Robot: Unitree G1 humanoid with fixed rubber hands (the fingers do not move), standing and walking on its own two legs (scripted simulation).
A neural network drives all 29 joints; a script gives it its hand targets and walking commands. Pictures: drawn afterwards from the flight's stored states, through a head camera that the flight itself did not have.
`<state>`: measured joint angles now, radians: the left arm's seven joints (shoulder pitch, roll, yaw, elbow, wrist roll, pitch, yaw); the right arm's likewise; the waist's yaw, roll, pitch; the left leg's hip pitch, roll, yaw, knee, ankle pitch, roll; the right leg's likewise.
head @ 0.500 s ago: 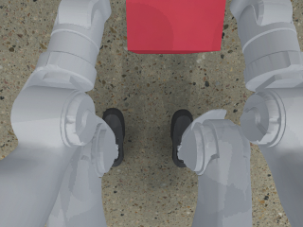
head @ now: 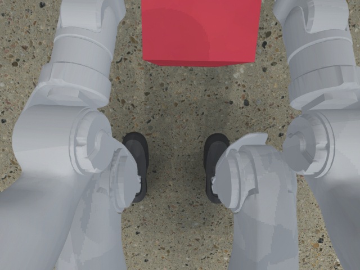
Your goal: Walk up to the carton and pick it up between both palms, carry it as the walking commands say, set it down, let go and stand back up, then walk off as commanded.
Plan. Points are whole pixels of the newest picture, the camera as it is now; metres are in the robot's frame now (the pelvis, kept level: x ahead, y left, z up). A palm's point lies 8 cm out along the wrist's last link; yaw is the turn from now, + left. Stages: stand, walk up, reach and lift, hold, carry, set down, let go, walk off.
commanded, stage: reach and lift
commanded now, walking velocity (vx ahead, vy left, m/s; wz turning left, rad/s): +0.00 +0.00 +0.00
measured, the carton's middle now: out of the picture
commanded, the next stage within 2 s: none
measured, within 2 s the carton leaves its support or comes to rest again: leaves its support in 0.20 s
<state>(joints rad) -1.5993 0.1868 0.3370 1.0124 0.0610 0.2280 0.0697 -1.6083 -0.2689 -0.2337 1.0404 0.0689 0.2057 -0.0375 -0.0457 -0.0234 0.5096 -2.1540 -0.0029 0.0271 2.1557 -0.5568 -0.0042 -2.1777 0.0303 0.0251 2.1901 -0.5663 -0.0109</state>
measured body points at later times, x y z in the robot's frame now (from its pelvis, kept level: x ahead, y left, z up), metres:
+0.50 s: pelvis +0.00 +0.02 +0.01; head +0.37 +0.00 +0.25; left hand +0.59 +0.08 -0.13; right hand +0.59 -0.16 -0.11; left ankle +0.13 +0.13 -0.35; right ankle +0.12 -0.11 -0.35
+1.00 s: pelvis -0.01 +0.02 +0.05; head +0.35 +0.00 +0.31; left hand +0.58 +0.08 -0.07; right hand +0.57 -0.15 -0.06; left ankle +0.13 +0.13 -0.35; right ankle +0.12 -0.11 -0.35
